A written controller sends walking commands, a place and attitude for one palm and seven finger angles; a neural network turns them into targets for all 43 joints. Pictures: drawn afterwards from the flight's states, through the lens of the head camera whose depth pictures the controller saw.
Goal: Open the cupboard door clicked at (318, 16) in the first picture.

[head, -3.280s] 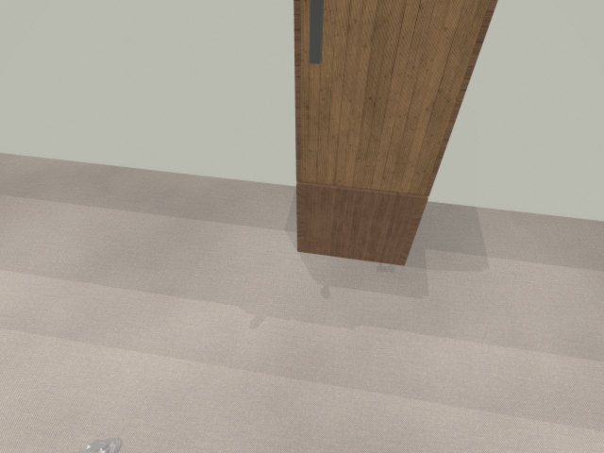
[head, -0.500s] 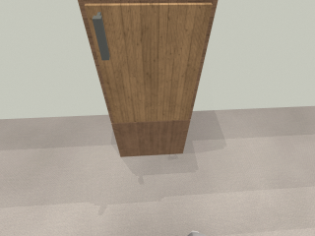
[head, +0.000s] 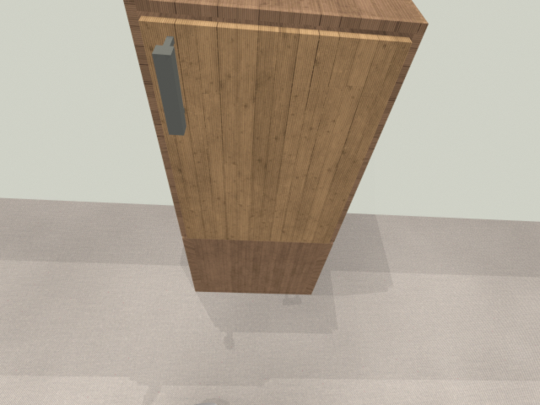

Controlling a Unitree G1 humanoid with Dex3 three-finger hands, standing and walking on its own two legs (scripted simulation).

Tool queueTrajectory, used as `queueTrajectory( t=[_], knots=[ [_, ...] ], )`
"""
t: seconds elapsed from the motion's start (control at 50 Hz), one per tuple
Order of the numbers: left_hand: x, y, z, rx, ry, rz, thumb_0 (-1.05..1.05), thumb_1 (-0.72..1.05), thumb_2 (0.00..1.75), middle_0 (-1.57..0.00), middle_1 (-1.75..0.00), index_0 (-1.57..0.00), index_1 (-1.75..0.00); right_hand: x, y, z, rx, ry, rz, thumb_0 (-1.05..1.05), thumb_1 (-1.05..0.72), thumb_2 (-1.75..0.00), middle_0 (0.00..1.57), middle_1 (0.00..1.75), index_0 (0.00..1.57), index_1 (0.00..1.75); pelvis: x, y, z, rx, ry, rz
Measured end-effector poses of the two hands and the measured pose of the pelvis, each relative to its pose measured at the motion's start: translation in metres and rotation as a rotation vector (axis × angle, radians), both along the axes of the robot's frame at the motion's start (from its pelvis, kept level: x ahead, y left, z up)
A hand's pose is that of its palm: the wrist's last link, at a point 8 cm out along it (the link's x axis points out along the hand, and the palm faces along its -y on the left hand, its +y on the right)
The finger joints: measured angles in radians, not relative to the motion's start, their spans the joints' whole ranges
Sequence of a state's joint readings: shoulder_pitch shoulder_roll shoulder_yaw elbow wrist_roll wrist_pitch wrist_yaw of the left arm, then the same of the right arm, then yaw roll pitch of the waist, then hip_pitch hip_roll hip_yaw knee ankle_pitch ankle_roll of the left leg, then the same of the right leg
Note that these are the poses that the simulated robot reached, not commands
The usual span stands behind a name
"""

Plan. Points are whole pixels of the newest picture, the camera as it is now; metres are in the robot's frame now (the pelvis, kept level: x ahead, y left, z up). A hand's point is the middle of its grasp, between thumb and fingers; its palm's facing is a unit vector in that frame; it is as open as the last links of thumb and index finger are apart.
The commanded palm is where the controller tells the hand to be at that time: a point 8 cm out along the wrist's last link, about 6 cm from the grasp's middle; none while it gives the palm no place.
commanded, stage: come to a stop and stand still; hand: left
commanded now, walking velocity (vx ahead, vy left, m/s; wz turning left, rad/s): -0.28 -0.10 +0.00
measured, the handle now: (173, 87) +0.54 +0.22 +0.16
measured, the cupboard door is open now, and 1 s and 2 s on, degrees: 0 0 0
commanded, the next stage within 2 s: look again from close up in 1.04 s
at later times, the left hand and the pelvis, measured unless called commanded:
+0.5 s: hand out of the picture +0.00 +0.14 -0.15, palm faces +0.07 -0.97 -0.24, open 7.4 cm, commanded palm none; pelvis -0.03 -0.05 +0.01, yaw +1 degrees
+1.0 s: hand out of the picture -0.05 +0.16 -0.17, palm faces +0.03 -0.98 -0.17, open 7.4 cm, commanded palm none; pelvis -0.05 -0.01 +0.01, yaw +0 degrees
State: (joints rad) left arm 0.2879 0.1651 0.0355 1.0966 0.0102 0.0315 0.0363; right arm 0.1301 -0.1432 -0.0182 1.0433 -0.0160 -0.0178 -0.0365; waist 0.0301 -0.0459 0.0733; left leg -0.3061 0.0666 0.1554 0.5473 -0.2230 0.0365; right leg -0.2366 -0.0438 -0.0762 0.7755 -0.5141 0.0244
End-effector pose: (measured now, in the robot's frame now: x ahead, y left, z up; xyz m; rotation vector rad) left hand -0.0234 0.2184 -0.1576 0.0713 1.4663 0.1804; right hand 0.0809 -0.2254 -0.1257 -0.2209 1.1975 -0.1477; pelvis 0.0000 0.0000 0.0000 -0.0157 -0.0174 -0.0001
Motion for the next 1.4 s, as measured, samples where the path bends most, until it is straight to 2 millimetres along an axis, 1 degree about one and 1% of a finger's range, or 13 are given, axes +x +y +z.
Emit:
queueTrajectory(
  t=[0.1, 0.18, 0.24, 0.32, 0.4, 0.48, 0.58, 0.66, 0.78, 0.92, 1.16, 1.24, 1.4],
  knots=[
    [0.018, 0.004, 0.01, 0.038, -0.036, -0.021, 0.0, 0.91, 0.9, -0.2, -0.3, -0.2, -0.3, 0.014, -0.002, 0.0, 0.029, -0.027, -0.003, 0.0, -0.92, -0.9, 0.2, 0.3, 0.2, 0.3, -0.01, -0.008, 0.004, -0.003, 0.006, -0.012],
    [0.034, 0.003, 0.019, 0.089, -0.109, -0.033, 0.0, 0.91, 0.9, -0.2, -0.3, -0.2, -0.3, 0.008, -0.018, -0.008, 0.052, -0.036, -0.013, 0.0, -0.91, -0.9, 0.2, 0.3, 0.2, 0.3, -0.019, -0.022, 0.001, 0.005, 0.001, -0.01],
    [0.038, -0.004, 0.022, 0.134, -0.178, -0.048, 0.0, 0.91, 0.9, -0.2, -0.3, -0.2, -0.3, -0.001, -0.036, -0.021, 0.077, -0.038, -0.022, 0.0, -0.91, -0.9, 0.2, 0.3, 0.2, 0.3, -0.024, -0.037, -0.008, 0.026, -0.004, -0.007],
    [0.03, -0.021, 0.028, 0.146, -0.197, -0.062, 0.0, 0.91, 0.9, -0.19, -0.3, -0.2, -0.3, -0.022, -0.057, -0.03, 0.094, -0.001, -0.039, 0.0, -0.91, -0.9, 0.2, 0.3, 0.2, 0.3, -0.03, -0.049, -0.01, 0.034, -0.012, 0.0],
    [0.02, -0.034, 0.036, 0.119, -0.183, -0.061, 0.0, 0.91, 0.9, -0.2, -0.3, -0.2, -0.3, -0.05, -0.069, -0.022, 0.081, 0.053, -0.046, 0.0, -0.91, -0.9, 0.2, 0.3, 0.2, 0.3, -0.031, -0.052, 0.001, 0.043, -0.001, 0.001],
    [0.013, -0.036, 0.036, 0.099, -0.179, -0.048, 0.0, 0.91, 0.9, -0.2, -0.3, -0.2, -0.3, -0.077, -0.074, -0.015, 0.051, 0.121, -0.047, 0.0, -0.91, -0.9, 0.2, 0.3, 0.2, 0.3, -0.033, -0.049, 0.006, 0.05, 0.009, 0.013],
    [-0.006, -0.02, 0.026, 0.081, -0.145, -0.021, 0.0, 0.91, 0.9, -0.2, -0.3, -0.2, -0.3, -0.095, -0.064, -0.009, 0.012, 0.163, -0.037, 0.0, -0.91, -0.9, 0.2, 0.3, 0.2, 0.3, -0.04, -0.035, 0.005, 0.038, 0.017, 0.022],
    [-0.02, -0.002, 0.012, 0.062, -0.096, -0.004, 0.0, 0.91, 0.9, -0.2, -0.3, -0.2, -0.3, -0.103, -0.043, -0.007, -0.005, 0.149, -0.034, 0.0, -0.91, -0.9, 0.19, 0.3, 0.2, 0.3, -0.046, -0.021, 0.0, 0.022, 0.01, 0.024],
    [-0.026, 0.006, 0.011, 0.052, -0.069, -0.024, 0.0, 0.91, 0.9, -0.2, -0.3, -0.2, -0.3, -0.109, -0.012, -0.008, 0.032, 0.146, -0.036, 0.01, -0.92, -0.9, 0.2, 0.3, 0.2, 0.3, -0.046, -0.015, 0.003, 0.039, 0.009, 0.008],
    [-0.03, -0.002, 0.017, 0.028, -0.061, -0.049, 0.0, 0.91, 0.9, -0.19, -0.3, -0.2, -0.3, -0.117, -0.006, -0.01, 0.05, 0.145, -0.062, 0.01, -0.94, -0.9, 0.2, 0.3, 0.2, 0.3, -0.05, -0.006, 0.008, 0.019, -0.004, 0.002],
    [-0.038, -0.011, 0.016, 0.018, -0.05, -0.058, 0.0, 0.91, 0.9, -0.2, -0.3, -0.2, -0.3, -0.143, 0.004, -0.01, 0.075, 0.2, -0.071, 0.0, -0.92, -0.9, 0.2, 0.3, 0.2, 0.3, -0.054, -0.007, 0.009, 0.016, -0.004, 0.004],
    [-0.043, -0.009, 0.015, 0.032, -0.051, -0.076, 0.0, 0.91, 0.9, -0.2, -0.3, -0.2, -0.3, -0.144, 0.004, -0.016, 0.089, 0.182, -0.049, 0.0, -0.91, -0.9, 0.2, 0.3, 0.2, 0.3, -0.058, -0.006, 0.004, 0.015, 0.007, 0.014],
    [-0.042, -0.004, 0.025, 0.076, -0.058, -0.062, 0.0, 0.91, 0.9, -0.2, -0.3, -0.2, -0.3, -0.135, 0.002, -0.026, 0.118, 0.162, -0.028, 0.01, -0.92, -0.9, 0.2, 0.3, 0.2, 0.3, -0.052, -0.011, 0.002, 0.027, 0.001, 0.017]
  ],
)
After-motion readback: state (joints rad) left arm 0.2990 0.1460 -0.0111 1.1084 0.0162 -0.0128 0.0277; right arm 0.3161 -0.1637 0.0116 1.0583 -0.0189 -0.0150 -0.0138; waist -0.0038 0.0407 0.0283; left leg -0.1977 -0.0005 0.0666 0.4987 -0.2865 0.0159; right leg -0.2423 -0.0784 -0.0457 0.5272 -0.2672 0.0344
